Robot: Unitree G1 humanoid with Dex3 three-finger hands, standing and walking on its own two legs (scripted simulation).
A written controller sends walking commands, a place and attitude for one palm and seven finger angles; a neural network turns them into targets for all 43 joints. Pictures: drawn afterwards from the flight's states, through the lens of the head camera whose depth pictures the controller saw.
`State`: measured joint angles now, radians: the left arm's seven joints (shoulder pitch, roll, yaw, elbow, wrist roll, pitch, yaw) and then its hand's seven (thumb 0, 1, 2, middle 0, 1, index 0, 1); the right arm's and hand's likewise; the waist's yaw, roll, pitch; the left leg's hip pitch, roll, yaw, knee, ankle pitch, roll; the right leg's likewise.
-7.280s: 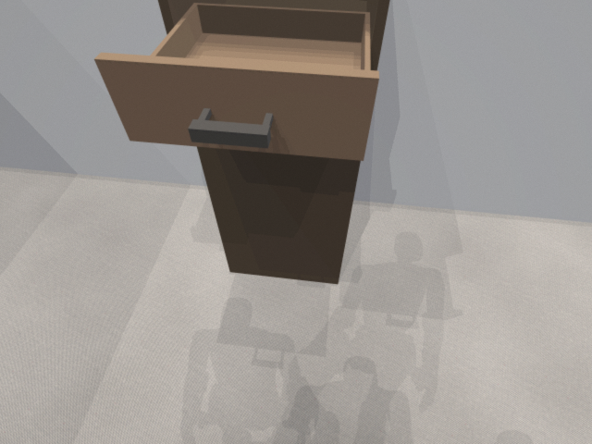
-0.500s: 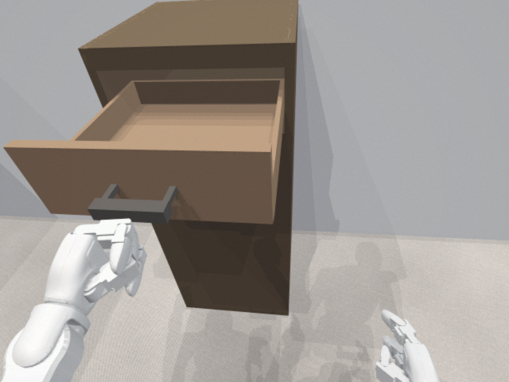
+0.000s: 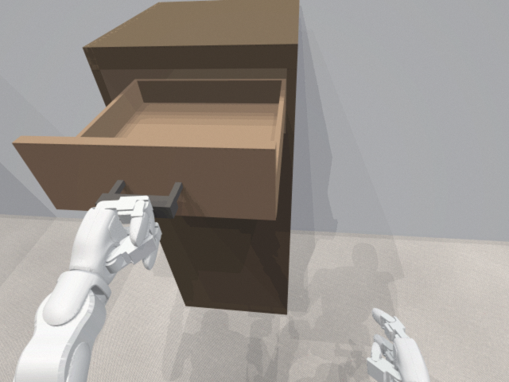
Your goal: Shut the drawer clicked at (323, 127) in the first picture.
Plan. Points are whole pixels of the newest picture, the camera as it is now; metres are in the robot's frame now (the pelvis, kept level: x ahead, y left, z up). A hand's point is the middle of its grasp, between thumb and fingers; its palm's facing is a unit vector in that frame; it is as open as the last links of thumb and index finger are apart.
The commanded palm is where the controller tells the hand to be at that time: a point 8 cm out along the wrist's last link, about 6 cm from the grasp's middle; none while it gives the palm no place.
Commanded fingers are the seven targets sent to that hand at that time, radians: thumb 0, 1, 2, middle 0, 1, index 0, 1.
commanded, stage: push the drawer shut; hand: left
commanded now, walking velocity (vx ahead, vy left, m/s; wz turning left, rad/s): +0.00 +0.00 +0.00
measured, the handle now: (142, 196) +0.32 +0.20 +0.18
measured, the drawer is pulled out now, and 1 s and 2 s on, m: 0.28 0.16 0.03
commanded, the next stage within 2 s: none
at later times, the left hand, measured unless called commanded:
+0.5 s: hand (167, 200) +0.32 +0.16 +0.18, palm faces +0.00 -1.00 -0.04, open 3.0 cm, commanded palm +0.30 +0.21 +0.18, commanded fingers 0.00 0.90 0.90 -1.40 -1.60 -1.40 -1.60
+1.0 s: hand (179, 179) +0.36 +0.15 +0.18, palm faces +0.00 -1.00 -0.03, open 3.0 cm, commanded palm +0.35 +0.20 +0.18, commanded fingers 0.00 0.90 0.90 -1.40 -1.60 -1.40 -1.60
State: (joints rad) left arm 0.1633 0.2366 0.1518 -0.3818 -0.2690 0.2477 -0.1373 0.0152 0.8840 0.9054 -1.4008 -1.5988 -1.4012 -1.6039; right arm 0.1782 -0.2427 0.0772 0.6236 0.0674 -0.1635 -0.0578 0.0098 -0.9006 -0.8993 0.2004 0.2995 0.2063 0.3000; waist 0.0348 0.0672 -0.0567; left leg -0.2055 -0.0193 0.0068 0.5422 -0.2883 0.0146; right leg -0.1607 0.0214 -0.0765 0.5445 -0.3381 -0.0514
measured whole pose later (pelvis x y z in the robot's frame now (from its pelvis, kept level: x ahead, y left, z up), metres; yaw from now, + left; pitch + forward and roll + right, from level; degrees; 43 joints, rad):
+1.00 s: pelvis +0.00 +0.01 +0.00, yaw +0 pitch -1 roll +0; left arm -0.38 0.24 0.14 0.21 -0.21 0.21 -0.08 -0.02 0.85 0.93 -1.40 -1.60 -1.40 -1.60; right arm 0.18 -0.26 0.06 0.67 0.08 -0.07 -0.06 0.01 -0.90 -0.90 0.20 0.30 0.20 0.30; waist 0.01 0.05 -0.03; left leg -0.21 -0.02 0.01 0.49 -0.26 0.02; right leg -0.16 0.02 -0.07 0.49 -0.31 -0.05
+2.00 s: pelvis +0.00 +0.01 +0.00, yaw -2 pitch +6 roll -1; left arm -0.95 0.39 0.30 1.07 -0.13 -0.10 -0.13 -0.01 0.82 0.91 -1.40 -1.60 -1.40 -1.60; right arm 0.38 -0.27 0.03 0.73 0.05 -0.08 -0.04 0.00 -0.90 -0.90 0.20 0.30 0.21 0.30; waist -0.10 0.03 -0.04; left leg -0.38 -0.01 0.04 0.54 -0.27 0.03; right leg -0.33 0.03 -0.04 0.51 -0.29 -0.04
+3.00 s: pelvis -0.01 +0.02 -0.01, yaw -2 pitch +12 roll -2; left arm -1.21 0.51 0.32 1.34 -0.06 -0.17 -0.12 0.02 0.74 0.97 -1.40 -1.60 -1.40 -1.60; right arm 0.48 -0.30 0.03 0.75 0.01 -0.10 -0.01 0.00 -0.90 -0.90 0.20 0.30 0.21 0.30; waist -0.18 0.04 -0.06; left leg -0.58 0.00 0.02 0.63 -0.27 0.04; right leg -0.51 0.04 -0.06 0.57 -0.28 -0.03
